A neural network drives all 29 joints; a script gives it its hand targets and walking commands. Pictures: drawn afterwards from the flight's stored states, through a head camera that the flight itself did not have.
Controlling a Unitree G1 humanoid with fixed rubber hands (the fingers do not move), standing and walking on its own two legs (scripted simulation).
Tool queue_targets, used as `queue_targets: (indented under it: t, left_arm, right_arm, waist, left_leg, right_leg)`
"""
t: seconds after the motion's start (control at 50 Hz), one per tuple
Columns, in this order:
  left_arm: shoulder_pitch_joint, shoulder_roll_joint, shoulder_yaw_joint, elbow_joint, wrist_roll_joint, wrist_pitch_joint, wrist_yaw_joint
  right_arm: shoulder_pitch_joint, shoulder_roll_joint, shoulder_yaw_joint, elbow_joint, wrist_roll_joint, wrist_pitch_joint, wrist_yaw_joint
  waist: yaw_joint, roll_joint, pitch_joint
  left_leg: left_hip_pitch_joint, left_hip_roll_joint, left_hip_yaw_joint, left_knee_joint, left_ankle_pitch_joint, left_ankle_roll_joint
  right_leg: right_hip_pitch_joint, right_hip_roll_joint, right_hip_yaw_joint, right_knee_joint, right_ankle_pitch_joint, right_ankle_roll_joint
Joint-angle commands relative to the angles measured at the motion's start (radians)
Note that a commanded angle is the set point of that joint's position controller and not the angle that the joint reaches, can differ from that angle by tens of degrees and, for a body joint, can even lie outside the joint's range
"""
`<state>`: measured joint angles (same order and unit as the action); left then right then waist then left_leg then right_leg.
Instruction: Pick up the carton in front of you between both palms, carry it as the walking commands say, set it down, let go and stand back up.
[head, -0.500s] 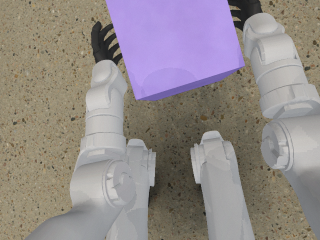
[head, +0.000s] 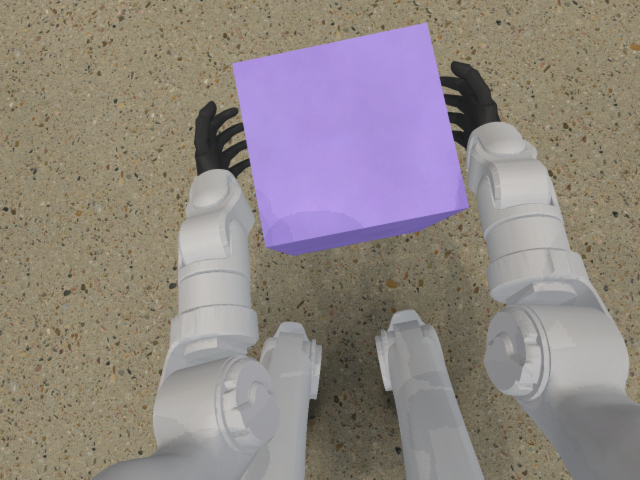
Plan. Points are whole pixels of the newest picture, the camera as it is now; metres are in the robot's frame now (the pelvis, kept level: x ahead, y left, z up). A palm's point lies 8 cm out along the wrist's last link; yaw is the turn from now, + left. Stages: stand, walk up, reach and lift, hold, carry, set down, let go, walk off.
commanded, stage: reach and lift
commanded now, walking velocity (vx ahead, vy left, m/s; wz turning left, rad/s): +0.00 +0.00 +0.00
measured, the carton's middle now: (345, 165) +0.51 -0.03 -0.14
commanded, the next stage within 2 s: none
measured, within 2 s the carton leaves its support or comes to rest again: neither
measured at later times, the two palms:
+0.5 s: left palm (118, 152) +0.44 +0.13 +0.12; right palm (546, 109) +0.44 -0.17 +0.10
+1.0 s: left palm out of the picture +0.41 +0.14 +0.26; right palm out of the picture +0.38 -0.16 +0.25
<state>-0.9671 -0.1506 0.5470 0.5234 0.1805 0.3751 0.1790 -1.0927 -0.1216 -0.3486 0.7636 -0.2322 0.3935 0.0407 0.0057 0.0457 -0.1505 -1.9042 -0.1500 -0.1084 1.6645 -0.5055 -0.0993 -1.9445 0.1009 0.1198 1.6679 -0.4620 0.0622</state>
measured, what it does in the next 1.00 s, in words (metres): rises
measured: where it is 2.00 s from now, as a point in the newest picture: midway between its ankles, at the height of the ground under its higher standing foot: (351, 408)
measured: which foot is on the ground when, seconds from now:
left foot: down 0.00-1.00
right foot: down 0.00-1.00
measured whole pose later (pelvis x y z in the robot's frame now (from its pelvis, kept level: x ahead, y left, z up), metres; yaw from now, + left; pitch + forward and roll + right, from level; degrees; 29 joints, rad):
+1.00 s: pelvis +0.10 +0.01 +0.25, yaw -3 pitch +6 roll +0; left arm -0.27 -0.15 0.27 0.45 0.21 0.45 0.07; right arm -0.25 0.14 -0.24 0.45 -0.22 0.48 -0.04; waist -0.01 0.01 -0.15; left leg -0.37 -0.06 -0.16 0.55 -0.28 -0.01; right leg -0.40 0.05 0.15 0.52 -0.24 0.03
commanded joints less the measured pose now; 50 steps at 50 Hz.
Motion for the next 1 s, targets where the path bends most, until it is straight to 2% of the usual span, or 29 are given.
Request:
queue_targets:
  t: [0.0,0.1,0.16,0.34,0.44,0.58,0.72,0.84,0.9,0.98]
  left_arm:
    - [-0.606,-1.022,-0.698,0.075,-0.181,0.0,-0.315]
    - [-0.468,-1.012,-0.662,0.124,-0.146,-0.024,-0.333]
    - [-0.421,-1.016,-0.663,0.128,-0.144,-0.044,-0.34]
    - [-0.255,-1.024,-0.658,0.18,-0.108,-0.058,-0.359]
    - [-0.177,-1.044,-0.7,0.157,-0.106,-0.064,-0.368]
    - [-0.01,-1.051,-0.748,0.134,-0.097,-0.058,-0.363]
    - [0.161,-1.044,-0.794,0.092,-0.096,-0.016,-0.363]
    - [0.245,-1.06,-0.859,0.001,-0.138,0.05,-0.372]
    - [0.291,-1.06,-0.874,-0.029,-0.146,0.1,-0.381]
    - [0.33,-1.041,-0.872,-0.065,-0.14,0.169,-0.393]
  right_arm:
    - [-0.439,1.141,0.519,-0.05,0.224,-0.015,0.238]
    - [-0.325,1.193,0.515,-0.032,0.2,-0.037,0.212]
    - [-0.28,1.209,0.512,-0.046,0.191,-0.058,0.195]
    - [-0.138,1.217,0.506,-0.069,0.143,-0.084,0.164]
    - [-0.055,1.238,0.533,-0.107,0.144,-0.092,0.17]
    - [0.065,1.234,0.587,-0.172,0.161,-0.088,0.181]
    - [0.21,1.222,0.632,-0.228,0.167,-0.045,0.192]
    - [0.305,1.227,0.684,-0.318,0.202,0.021,0.194]
    - [0.342,1.22,0.699,-0.361,0.217,0.066,0.197]
    - [0.369,1.207,0.694,-0.39,0.225,0.132,0.203]
  waist:
    - [-0.022,-0.1,-1.069]
    - [-0.003,-0.141,-0.924]
    - [-0.001,-0.146,-0.887]
    - [-0.012,-0.093,-0.719]
    - [-0.018,-0.071,-0.692]
    - [-0.009,-0.056,-0.598]
    - [-0.012,-0.05,-0.477]
    - [-0.026,-0.037,-0.378]
    - [-0.028,-0.028,-0.306]
    - [-0.02,-0.004,-0.18]
  left_leg:
    - [0.581,-0.049,0.195,-0.25,0.233,0.027]
    - [0.594,-0.052,0.175,-0.34,0.211,0.044]
    - [0.639,-0.051,0.162,-0.395,0.209,0.051]
    - [0.817,-0.036,0.126,-0.59,0.168,0.067]
    - [0.965,-0.021,0.099,-0.697,0.223,0.069]
    - [1.19,0.002,0.058,-0.857,0.337,0.073]
    - [1.429,0.027,0.026,-1.023,0.485,0.069]
    - [1.631,0.048,0.008,-1.151,0.596,0.06]
    - [1.698,0.054,0.01,-1.212,0.607,0.058]
    - [1.725,0.062,0.016,-1.272,0.549,0.061]
  right_leg:
    - [0.843,0.052,-0.187,-0.252,0.288,-0.036]
    - [0.948,0.048,-0.155,-0.355,0.294,-0.022]
    - [1.022,0.047,-0.138,-0.413,0.303,-0.02]
    - [1.2,0.037,-0.093,-0.612,0.255,-0.037]
    - [1.311,0.031,-0.079,-0.7,0.303,-0.045]
    - [1.441,0.025,-0.071,-0.839,0.38,-0.051]
    - [1.597,0.019,-0.06,-1.003,0.486,-0.047]
    - [1.736,0.017,-0.055,-1.134,0.54,-0.045]
    - [1.796,0.012,-0.055,-1.198,0.535,-0.043]
    - [1.834,0.006,-0.056,-1.258,0.477,-0.049]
